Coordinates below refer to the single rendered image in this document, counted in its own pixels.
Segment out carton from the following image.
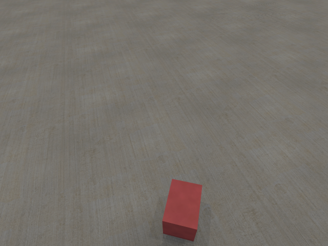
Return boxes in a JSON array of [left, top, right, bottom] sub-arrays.
[[162, 179, 202, 241]]

